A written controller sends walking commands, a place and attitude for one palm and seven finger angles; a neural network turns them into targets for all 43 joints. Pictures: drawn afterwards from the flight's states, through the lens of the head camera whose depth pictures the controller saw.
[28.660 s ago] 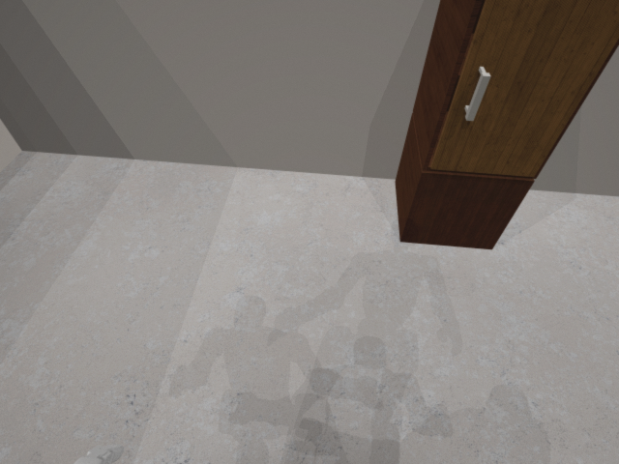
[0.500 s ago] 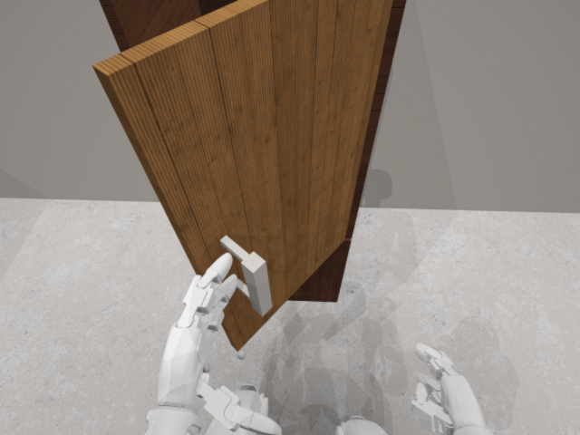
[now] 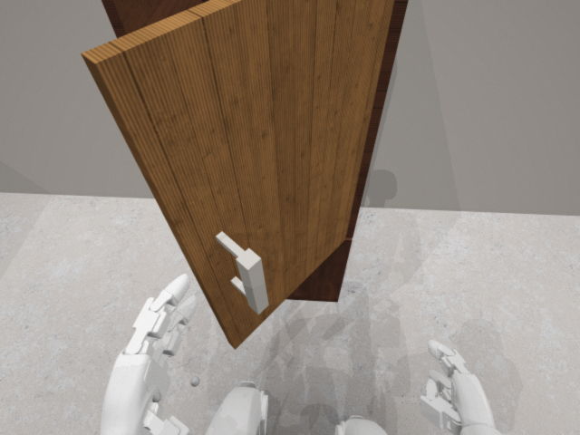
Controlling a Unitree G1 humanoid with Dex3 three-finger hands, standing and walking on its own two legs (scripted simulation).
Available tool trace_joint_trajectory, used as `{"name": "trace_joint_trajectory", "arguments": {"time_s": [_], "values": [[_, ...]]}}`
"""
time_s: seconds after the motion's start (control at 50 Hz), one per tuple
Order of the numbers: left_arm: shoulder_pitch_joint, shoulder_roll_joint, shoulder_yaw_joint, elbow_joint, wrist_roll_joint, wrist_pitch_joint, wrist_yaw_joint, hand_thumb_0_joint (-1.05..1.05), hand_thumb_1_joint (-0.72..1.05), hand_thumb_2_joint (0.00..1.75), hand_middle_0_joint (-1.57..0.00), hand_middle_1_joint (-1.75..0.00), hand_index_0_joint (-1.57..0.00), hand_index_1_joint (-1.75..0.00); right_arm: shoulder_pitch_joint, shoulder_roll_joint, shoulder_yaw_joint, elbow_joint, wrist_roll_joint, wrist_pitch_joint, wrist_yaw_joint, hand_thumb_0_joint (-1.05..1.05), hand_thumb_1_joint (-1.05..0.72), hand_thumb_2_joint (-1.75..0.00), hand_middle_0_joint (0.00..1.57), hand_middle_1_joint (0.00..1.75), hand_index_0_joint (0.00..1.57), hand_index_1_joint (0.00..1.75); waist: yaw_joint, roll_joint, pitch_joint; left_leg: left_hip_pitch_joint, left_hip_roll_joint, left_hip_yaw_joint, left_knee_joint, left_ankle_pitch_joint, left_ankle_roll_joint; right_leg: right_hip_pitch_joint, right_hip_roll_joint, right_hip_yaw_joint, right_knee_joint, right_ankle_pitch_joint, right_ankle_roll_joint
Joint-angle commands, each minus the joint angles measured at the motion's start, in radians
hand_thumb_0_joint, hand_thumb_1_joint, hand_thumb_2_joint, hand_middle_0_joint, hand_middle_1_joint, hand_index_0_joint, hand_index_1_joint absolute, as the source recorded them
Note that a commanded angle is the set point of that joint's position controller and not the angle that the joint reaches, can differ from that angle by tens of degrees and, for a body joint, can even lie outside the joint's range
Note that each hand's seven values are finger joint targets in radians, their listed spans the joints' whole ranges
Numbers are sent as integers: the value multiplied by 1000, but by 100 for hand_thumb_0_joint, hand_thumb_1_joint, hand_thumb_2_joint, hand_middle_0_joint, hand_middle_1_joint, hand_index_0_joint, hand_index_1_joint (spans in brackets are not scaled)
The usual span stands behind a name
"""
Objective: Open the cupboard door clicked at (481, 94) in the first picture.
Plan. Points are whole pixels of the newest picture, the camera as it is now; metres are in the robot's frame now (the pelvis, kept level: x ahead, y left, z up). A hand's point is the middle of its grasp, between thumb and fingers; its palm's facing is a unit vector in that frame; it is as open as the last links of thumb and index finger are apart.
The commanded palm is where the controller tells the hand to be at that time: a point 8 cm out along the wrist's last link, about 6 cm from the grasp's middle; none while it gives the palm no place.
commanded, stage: slide the hand sideways off the handle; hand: left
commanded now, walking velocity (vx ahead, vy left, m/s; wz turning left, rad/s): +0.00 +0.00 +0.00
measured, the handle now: (243, 274) +0.31 +0.09 +0.06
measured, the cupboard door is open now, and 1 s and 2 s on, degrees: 50 50 50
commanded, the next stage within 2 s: draw the hand back to the body in 0.06 s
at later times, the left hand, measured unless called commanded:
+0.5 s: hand (138, 380) +0.17 +0.16 +0.12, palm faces +0.00 -1.00 -0.05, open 16.3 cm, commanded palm +0.13 +0.22 +0.13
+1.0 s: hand (20, 334) +0.18 +0.23 +0.19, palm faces +0.28 -0.88 -0.38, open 13.4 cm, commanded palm +0.14 +0.28 +0.22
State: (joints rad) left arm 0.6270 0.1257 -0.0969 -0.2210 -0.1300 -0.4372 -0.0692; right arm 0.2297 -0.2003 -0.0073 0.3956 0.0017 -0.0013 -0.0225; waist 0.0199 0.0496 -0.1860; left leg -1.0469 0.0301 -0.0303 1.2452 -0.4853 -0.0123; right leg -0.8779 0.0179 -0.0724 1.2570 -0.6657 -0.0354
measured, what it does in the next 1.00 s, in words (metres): rises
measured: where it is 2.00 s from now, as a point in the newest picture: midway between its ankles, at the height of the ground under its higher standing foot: outside the picture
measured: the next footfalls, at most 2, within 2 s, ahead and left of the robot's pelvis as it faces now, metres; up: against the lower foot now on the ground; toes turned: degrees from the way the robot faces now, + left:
none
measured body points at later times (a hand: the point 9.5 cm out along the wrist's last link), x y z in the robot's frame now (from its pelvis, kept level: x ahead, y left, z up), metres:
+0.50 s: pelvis +0.00 +0.01 +0.03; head +0.02 -0.01 +0.48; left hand +0.16 +0.21 +0.13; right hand +0.19 -0.21 -0.04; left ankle +0.06 +0.13 -0.63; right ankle -0.03 -0.10 -0.63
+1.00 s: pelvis +0.02 +0.02 +0.09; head +0.01 +0.00 +0.54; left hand +0.16 +0.28 +0.21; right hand +0.21 -0.19 +0.02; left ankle +0.06 +0.13 -0.63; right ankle -0.03 -0.10 -0.63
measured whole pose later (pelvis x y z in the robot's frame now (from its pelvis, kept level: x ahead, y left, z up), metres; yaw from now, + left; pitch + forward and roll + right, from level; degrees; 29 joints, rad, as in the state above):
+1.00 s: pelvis +0.02 +0.02 +0.09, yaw +1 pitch +2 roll -1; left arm 0.66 0.32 0.12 -0.45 -0.05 -0.03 0.13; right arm 0.26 -0.22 0.07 0.48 0.02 -0.06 -0.13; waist 0.05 0.07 -0.09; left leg -0.46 0.00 0.00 0.74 -0.31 0.02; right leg -0.28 0.00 -0.05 0.69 -0.44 0.00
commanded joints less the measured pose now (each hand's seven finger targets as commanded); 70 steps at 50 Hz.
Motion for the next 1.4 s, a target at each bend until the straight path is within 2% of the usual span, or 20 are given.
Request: {"name": "trace_joint_trajectory", "arguments": {"time_s": [0.0, 0.06, 0.14, 0.18, 0.22, 0.26, 0.38, 0.54, 0.64, 0.66, 0.68, 0.7, 0.76, 0.78, 0.98, 1.06, 1.1, 1.22, 1.32, 1.38], "values": [[79, 64, 53, -211, -33, -91, -49, 0, -50, 30, -15, -30, -15, -30, -75, -93, -50, -162, 10, -59, -13, 0, -90, -90, 20, 30, 20, 30, -17, -72, -161, 216, -36, -5, -117, 164, 37, 43, 2, 76, -228, 387, 30], [14, 60, 34, -231, -46, -106, -73, 0, -50, 30, -15, -30, -15, -30, -73, -101, -48, -162, 10, -71, -21, 0, -90, -90, 20, 30, 20, 30, -35, -71, -146, 202, -34, -9, -97, 137, 42, 1, 4, 75, -223, 330, 30], [-13, 67, 36, -232, -47, -102, -70, 0, -50, 30, -15, -30, -15, -30, -72, -106, -47, -164, 9, -83, -27, 0, -90, -90, 20, 30, 20, 30, -30, -56, -148, 190, -31, -12, -90, 100, 43, -29, 9, 78, -226, 234, 20], [10, 123, 90, -321, -51, -89, -55, 0, -50, 30, -15, -30, -15, -30, -62, -105, -51, -179, 13, -78, -29, 0, -90, -90, 20, 30, 20, 30, 1, -21, -225, 252, -30, -8, -122, 138, 44, 20, 13, 74, -231, 264, 15], [45, 154, 126, -359, -51, -47, -38, 0, -50, 30, -15, -30, -15, -30, -61, -99, -52, -187, 22, -65, -33, 0, -90, -90, 20, 30, 20, 30, 17, 10, -241, 303, -30, -8, -166, 167, 45, 67, 20, 55, -249, 290, 11], [64, 132, 120, -347, -58, 0, -31, 0, -50, 30, -15, -30, -15, -30, -61, -93, -46, -191, 31, -52, -36, 0, -90, -90, 20, 30, 20, 30, -3, -20, -169, 323, -30, -5, -203, 147, 45, 78, 23, 45, -294, 284, 20], [72, 144, 156, -312, -96, 61, -64, 0, -50, 30, -15, -30, -15, -30, -66, -103, -35, -178, 39, -54, -50, 0, -90, -90, 20, 30, 20, 30, -19, -71, -82, 348, -33, -12, -258, 133, 42, 131, 18, 45, -372, 287, 35], [64, 186, 211, -378, -144, 45, -110, 0, -50, 30, -15, -30, -15, -30, -68, -113, -25, -174, 46, -91, -51, 0, -90, -90, 20, 30, 20, 30, -9, 8, -49, 450, -33, -21, -341, 144, 41, 171, 25, 18, -421, 269, 24], [41, 218, 252, -403, -157, 84, -120, 0, -32, 37, -16, -30, -16, -30, -68, -119, -20, -168, 54, -112, -54, 0, -90, -90, 20, 30, 20, 30, -6, 5, -40, 495, -31, -29, -387, 134, 42, 206, 27, 11, -460, 263, 24], [69, 368, 294, -448, -11, 163, 9, 0, -29, 39, -16, -30, -16, -30, -70, -123, -17, -178, 39, -89, -91, 0, -90, -90, 20, 30, 20, 30, 53, 1, -53, 527, -22, -6, -439, 148, 41, 244, -9, 83, -548, 280, 6], [99, 284, 250, -465, 6, 215, 65, 0, -26, 40, -16, -30, -16, -30, -64, -102, -4, -186, 39, -81, -104, 0, -90, -90, 20, 30, 20, 30, 24, 16, -16, 559, -22, 3, -452, 158, 44, 248, -18, 70, -571, 280, 8], [126, 255, 234, -443, 28, 256, 102, 0, -22, 42, -16, -30, -16, -30, -59, -98, 1, -171, 37, -72, -107, 0, -90, -90, 20, 30, 20, 30, 23, 20, 20, 570, -19, 3, -465, 157, 44, 264, -17, 51, -582, 281, 11], [87, 286, 259, -454, 61, 314, 160, 0, -12, 47, -16, -30, -16, -30, -79, -107, 9, -150, 31, -64, -118, 0, -90, -90, 20, 30, 20, 30, 14, -33, 49, 626, -16, 8, -498, 191, 51, 308, -18, 41, -635, 319, 19], [55, 305, 269, -478, 68, 318, 173, 0, -8, 48, -16, -30, -16, -30, -86, -113, 14, -146, 28, -71, -119, 0, -90, -90, 20, 30, 20, 30, 14, -4, 41, 649, -18, 7, -518, 192, 50, 330, -20, 40, -648, 317, 18], [-30, 332, 346, -464, 86, 329, 222, 0, 27, 63, -18, -30, -18, -30, -117, -123, 31, -61, 15, -133, -104, 0, -90, -90, 20, 30, 20, 30, 28, 14, 80, 820, -17, -8, -687, 284, 43, 503, -18, 20, -750, 420, 17], [-53, 352, 402, -438, 77, 332, 222, 0, 41, 69, -18, -30, -18, -30, -138, -123, 27, -29, 15, -139, -94, 0, -90, -90, 20, 30, 20, 30, 34, -17, 110, 862, -14, 3, -730, 349, 41, 565, -17, 20, -795, 491, 19], [-83, 360, 425, -456, 78, 324, 221, 0, 48, 72, -19, -30, -19, -30, -139, -124, 27, -17, 13, -143, -88, 0, -90, -90, 20, 30, 20, 30, 35, 24, 101, 895, -14, 3, -750, 382, 37, 594, -16, 22, -811, 511, 16], [-147, 397, 503, -436, 67, 322, 220, 0, 69, 81, -19, -30, -19, -30, -160, -132, 18, 16, 8, -143, -78, 0, -90, -90, 20, 30, 20, 30, 44, 3, 111, 941, -10, 7, -798, 442, 33, 662, -11, 21, -857, 560, 15], [-220, 435, 572, -435, 62, 312, 222, 0, 87, 88, -20, -30, -20, -30, -170, -133, 9, 38, 7, -143, -74, 0, -90, -90, 20, 30, 20, 30, 50, 44, 106, 981, -12, 20, -819, 475, 32, 696, -12, 27, -885, 596, 15], [-181, 375, 536, -365, 54, 318, 211, 0, 90, 90, -20, -30, -20, -30, -168, -131, 3, 44, 6, -136, -66, 0, -90, -90, 20, 30, 20, 30, 44, 0, 128, 994, -10, 24, -833, 470, 34, 689, -11, 23, -895, 598, 23]]}}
